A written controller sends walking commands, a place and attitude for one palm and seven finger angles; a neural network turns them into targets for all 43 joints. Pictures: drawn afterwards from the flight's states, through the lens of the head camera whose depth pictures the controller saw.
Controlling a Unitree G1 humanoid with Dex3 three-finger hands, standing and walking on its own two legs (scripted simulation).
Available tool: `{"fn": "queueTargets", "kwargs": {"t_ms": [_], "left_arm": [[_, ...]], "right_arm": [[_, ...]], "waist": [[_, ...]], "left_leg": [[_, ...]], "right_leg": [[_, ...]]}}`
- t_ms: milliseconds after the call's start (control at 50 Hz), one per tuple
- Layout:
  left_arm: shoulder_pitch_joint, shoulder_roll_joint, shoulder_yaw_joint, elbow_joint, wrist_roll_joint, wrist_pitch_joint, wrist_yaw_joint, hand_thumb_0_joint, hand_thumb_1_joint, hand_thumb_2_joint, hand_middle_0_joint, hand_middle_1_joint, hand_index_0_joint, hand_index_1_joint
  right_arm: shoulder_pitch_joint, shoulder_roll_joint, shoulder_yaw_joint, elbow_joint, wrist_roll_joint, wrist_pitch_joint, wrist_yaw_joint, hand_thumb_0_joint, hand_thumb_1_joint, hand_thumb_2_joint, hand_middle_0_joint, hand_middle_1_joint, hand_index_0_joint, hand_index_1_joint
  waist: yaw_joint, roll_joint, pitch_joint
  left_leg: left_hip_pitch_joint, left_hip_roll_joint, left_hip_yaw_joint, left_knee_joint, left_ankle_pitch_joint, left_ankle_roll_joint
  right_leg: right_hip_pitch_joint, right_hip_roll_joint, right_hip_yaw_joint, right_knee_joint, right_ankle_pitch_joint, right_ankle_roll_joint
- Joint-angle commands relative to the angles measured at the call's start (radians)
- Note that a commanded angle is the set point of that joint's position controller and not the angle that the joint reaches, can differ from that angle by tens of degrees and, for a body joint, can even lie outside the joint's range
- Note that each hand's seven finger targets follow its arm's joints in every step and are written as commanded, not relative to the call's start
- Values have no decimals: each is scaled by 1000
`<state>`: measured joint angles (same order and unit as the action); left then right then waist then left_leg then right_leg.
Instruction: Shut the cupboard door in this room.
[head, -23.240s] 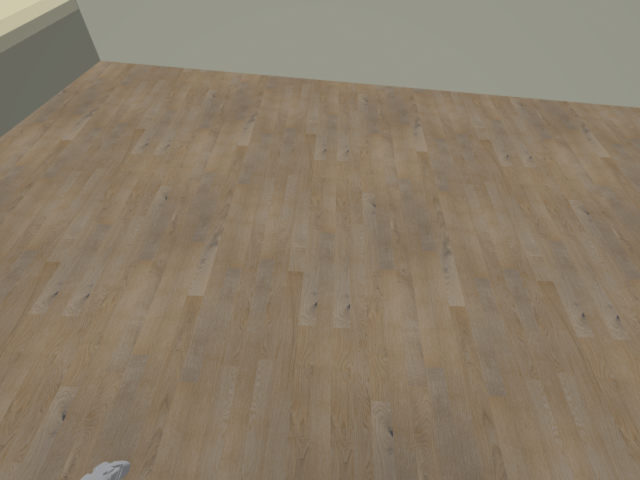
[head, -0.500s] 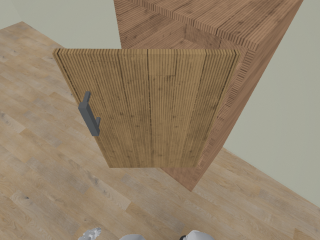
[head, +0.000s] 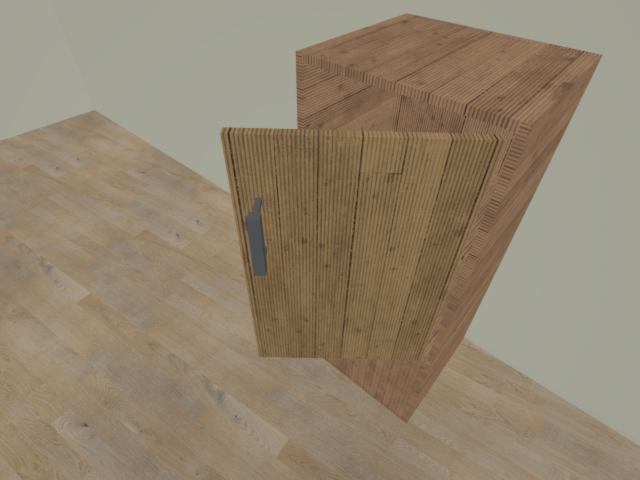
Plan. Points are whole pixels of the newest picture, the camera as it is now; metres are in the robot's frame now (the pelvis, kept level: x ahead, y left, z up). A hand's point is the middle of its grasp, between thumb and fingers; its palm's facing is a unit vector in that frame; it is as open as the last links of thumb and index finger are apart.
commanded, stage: come to a stop and stand still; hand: left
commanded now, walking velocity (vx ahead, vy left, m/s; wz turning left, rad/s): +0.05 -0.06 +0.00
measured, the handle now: (259, 237) +0.47 +0.14 +0.05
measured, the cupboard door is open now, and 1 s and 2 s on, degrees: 40 40 40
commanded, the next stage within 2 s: look again from close up in 0.86 s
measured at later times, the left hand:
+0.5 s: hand out of the picture +0.03 +0.20 -0.17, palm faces +0.01 -0.99 -0.17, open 7.3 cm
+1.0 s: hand out of the picture +0.02 +0.20 -0.17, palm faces +0.01 -0.99 -0.16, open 7.4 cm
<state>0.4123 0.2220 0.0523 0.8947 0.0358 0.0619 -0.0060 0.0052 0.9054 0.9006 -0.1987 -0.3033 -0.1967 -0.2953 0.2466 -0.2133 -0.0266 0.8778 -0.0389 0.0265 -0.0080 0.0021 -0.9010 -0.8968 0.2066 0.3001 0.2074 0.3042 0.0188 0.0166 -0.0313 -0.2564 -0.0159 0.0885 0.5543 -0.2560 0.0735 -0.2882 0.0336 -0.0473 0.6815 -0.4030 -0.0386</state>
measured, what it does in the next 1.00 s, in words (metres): steps on the spot: right foot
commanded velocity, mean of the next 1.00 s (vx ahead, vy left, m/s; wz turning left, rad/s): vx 0.00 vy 0.00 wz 0.00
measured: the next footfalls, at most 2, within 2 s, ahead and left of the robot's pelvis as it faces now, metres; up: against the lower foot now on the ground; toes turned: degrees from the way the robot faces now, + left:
right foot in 0.04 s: +0.05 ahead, -0.09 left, +0.00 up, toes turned -2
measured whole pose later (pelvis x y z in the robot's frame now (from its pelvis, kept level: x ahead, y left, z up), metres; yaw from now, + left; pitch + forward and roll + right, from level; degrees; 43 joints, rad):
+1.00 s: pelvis +0.02 +0.04 +0.01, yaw +0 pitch -2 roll -1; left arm 0.31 0.15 -0.03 1.08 0.01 0.00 0.04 0.01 0.91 0.90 -0.20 -0.30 -0.20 -0.30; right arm 0.23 -0.17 0.01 1.10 0.00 -0.02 -0.03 0.00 -0.91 -0.90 0.20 0.30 0.20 0.30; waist 0.00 -0.02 0.03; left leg -0.14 -0.08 0.08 0.37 -0.22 0.10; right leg -0.14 -0.02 -0.01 0.39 -0.22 0.02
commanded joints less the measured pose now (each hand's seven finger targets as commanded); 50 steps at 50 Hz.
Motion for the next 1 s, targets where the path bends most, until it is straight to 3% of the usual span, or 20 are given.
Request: {"fn": "queueTargets", "kwargs": {"t_ms": [0,20,40,60,80,120,140,180,200,220,240,260,280,300,360,420,540,660,820,980], "left_arm": [[71,57,11,-58,3,-35,6,0,900,900,-200,-300,-200,-300],[87,72,10,-53,4,-43,12,0,900,900,-200,-300,-200,-300],[80,93,11,-47,3,-56,19,0,900,900,-200,-300,-200,-300],[51,110,11,-48,-4,-68,29,0,900,900,-200,-300,-200,-300],[16,101,13,-53,-7,-74,39,0,900,900,-200,-300,-200,-300],[-40,97,10,-49,-8,-80,43,0,900,900,-200,-300,-200,-300],[-55,98,9,-46,-7,-82,45,0,900,900,-200,-300,-200,-300],[-53,94,3,-20,-8,-78,44,0,900,900,-200,-300,-200,-300],[-47,89,-1,-2,-13,-73,41,0,900,900,-200,-300,-200,-300],[-42,69,-8,13,-19,-73,37,0,900,900,-200,-300,-200,-300],[-35,40,-15,17,-19,-73,36,0,900,900,-200,-300,-200,-300],[-13,13,-19,24,-23,-75,31,0,900,900,-200,-300,-200,-300],[-34,17,-22,31,-18,-62,33,0,900,900,-200,-300,-200,-300],[-40,11,-25,38,-11,-57,33,0,900,900,-200,-300,-200,-300],[-31,-4,-36,75,-16,-66,34,0,900,900,-200,-300,-200,-300],[-37,-2,-40,92,-20,-71,36,0,900,900,-200,-300,-200,-300],[-54,0,-46,101,-24,-78,45,0,900,900,-200,-300,-200,-300],[-62,5,-49,111,-25,-79,51,0,900,900,-200,-300,-200,-300],[-65,17,-57,131,-24,-77,51,0,900,900,-200,-300,-200,-300],[-52,19,-61,146,-24,-78,52,0,900,900,-200,-300,-200,-300]], "right_arm": [[4,-167,-47,-49,9,-16,-20,0,-900,-900,200,300,200,300],[1,-135,-37,-52,15,-18,-18,0,-900,-900,200,300,200,300],[0,-82,-22,-52,18,-20,-18,0,-900,-900,200,300,200,300],[-3,-85,-20,-40,20,-20,-14,0,-900,-900,200,300,200,300],[9,-88,-24,-25,22,-22,-9,0,-900,-900,200,300,200,300],[59,-68,-24,11,24,-23,-4,0,-900,-900,200,300,200,300],[74,-49,-19,19,27,-25,-2,0,-900,-900,200,300,200,300],[93,-26,-9,45,27,-32,-8,0,-900,-900,200,300,200,300],[123,-11,-2,69,24,-39,-11,0,-900,-900,200,300,200,300],[133,-8,5,90,25,-46,-15,0,-900,-900,200,300,200,300],[141,-30,2,98,25,-56,-20,0,-900,-900,200,300,200,300],[136,-73,-2,101,21,-58,-25,0,-900,-900,200,300,200,300],[114,-80,-5,102,19,-57,-25,0,-900,-900,200,300,200,300],[98,-84,-5,105,20,-55,-29,0,-900,-900,200,300,200,300],[96,-53,5,120,26,-66,-35,0,-900,-900,200,300,200,300],[106,-46,7,141,29,-69,-32,0,-900,-900,200,300,200,300],[103,-32,13,169,32,-69,-28,0,-900,-900,200,300,200,300],[89,-37,19,189,33,-68,-26,0,-900,-900,200,300,200,300],[52,-56,22,191,33,-62,-24,0,-900,-900,200,300,200,300],[41,-62,25,198,35,-65,-26,0,-900,-900,200,300,200,300]], "waist": [[-6,-10,97],[-5,-80,86],[-7,-205,83],[-10,-244,96],[-22,-168,118],[-54,-76,89],[-56,-83,78],[-47,-96,86],[-52,-91,77],[-49,-62,98],[-41,14,102],[-25,88,90],[-18,144,125],[-10,164,163],[5,44,130],[-2,41,104],[-10,-31,70],[-18,-26,65],[-23,-20,91],[-22,-19,71]], "left_leg": [[-149,196,-259,-219,-336,27],[-181,117,-184,-122,-314,-7],[-231,30,-65,28,-259,-36],[-216,-8,-36,198,-225,-47],[-220,8,-73,307,-207,-45],[-203,22,-66,353,-165,-55],[-169,28,-54,284,-171,-59],[-63,23,-32,63,-139,-63],[31,10,-25,-76,-63,-62],[90,23,-59,-155,-27,-57],[94,85,-143,-211,-24,-37],[28,173,-252,-249,-77,-4],[-68,209,-313,-331,-185,12],[-111,212,-343,-367,-221,22],[-76,183,-295,-325,-57,23],[-52,157,-255,-315,-54,3],[4,135,-209,-270,107,-9],[57,123,-181,-251,215,-18],[80,124,-177,-273,160,-23],[117,122,-173,-264,232,-22]], "right_leg": [[118,-26,83,-311,60,-36],[128,-101,212,-369,-25,-78],[124,-193,365,-461,-190,-138],[66,-275,474,-540,-266,-192],[41,-290,477,-542,-172,-221],[56,-254,355,-493,22,-218],[66,-240,292,-470,87,-208],[32,-215,256,-420,74,-176],[-5,-184,235,-381,26,-135],[-51,-145,206,-345,-16,-91],[-61,-100,163,-285,13,-54],[-24,-62,115,-247,56,-24],[26,-46,67,-213,44,-14],[39,-39,56,-191,64,-5],[100,-68,76,-242,170,-8],[129,-89,84,-270,204,-7],[154,-114,98,-295,278,-3],[147,-127,112,-300,312,1],[121,-133,124,-323,271,6],[131,-138,123,-326,299,11]]}}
